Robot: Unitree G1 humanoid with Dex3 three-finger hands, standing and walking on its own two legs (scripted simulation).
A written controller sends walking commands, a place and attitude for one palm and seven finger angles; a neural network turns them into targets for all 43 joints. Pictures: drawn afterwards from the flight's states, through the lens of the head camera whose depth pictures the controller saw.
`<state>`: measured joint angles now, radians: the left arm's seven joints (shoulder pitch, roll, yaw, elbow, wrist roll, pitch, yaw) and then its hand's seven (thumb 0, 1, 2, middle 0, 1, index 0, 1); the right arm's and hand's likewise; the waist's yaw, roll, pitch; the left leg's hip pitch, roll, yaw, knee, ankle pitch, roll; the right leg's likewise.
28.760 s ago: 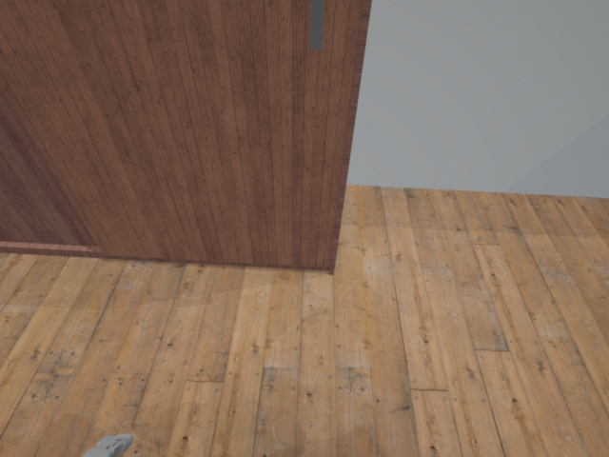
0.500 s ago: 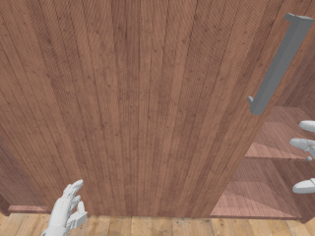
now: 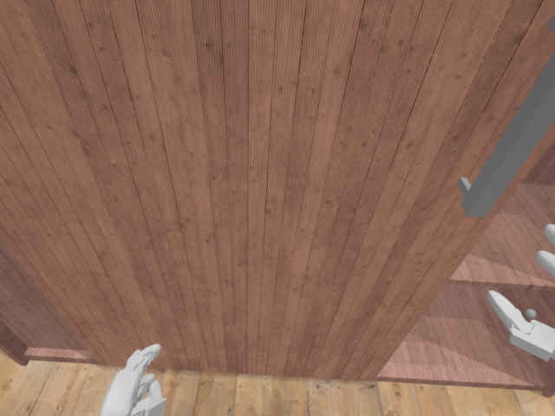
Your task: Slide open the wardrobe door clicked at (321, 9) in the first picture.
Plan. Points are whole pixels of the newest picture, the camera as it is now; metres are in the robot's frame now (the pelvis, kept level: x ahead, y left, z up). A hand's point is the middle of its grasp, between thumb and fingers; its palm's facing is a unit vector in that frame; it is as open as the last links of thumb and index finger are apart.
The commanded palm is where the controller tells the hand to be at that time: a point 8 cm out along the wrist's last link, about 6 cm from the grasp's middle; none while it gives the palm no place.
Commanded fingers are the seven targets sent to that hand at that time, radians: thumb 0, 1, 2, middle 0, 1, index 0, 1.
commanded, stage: draw the hand back to the body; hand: right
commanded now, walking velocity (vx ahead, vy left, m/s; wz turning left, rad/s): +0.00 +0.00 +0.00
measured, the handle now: (511, 128) +0.39 -0.28 +0.27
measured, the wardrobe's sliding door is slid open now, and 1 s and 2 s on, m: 0.63 0.63 0.63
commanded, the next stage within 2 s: step back with the hand held close in 0.54 s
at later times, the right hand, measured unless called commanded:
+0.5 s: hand (528, 328) +0.18 -0.25 +0.16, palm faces +0.46 +0.80 -0.38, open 7.4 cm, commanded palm +0.13 -0.29 +0.17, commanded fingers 0.00 -0.90 -0.90 0.20 0.30 0.20 0.30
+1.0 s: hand (542, 352) +0.16 -0.26 +0.15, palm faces +0.34 +0.82 -0.46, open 7.4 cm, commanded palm +0.10 -0.31 +0.18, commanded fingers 0.00 -0.90 -0.90 0.20 0.30 0.20 0.30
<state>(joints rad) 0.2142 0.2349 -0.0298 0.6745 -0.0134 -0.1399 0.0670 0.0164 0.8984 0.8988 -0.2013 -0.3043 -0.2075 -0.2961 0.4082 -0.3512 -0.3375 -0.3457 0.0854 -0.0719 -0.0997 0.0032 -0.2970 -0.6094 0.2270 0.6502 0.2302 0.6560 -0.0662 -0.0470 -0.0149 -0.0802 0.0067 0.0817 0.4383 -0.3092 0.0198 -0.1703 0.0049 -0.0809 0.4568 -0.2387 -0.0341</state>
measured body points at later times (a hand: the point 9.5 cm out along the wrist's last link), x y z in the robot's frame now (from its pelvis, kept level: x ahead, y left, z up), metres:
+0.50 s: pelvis +0.00 +0.01 +0.00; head -0.03 +0.04 +0.45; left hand +0.20 +0.23 -0.08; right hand +0.15 -0.29 +0.18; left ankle -0.04 +0.10 -0.74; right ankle +0.01 -0.10 -0.74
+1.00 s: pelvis -0.04 -0.01 +0.00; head -0.02 -0.01 +0.45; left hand +0.14 +0.24 -0.08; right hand +0.14 -0.30 +0.18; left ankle -0.04 +0.10 -0.74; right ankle +0.01 -0.10 -0.74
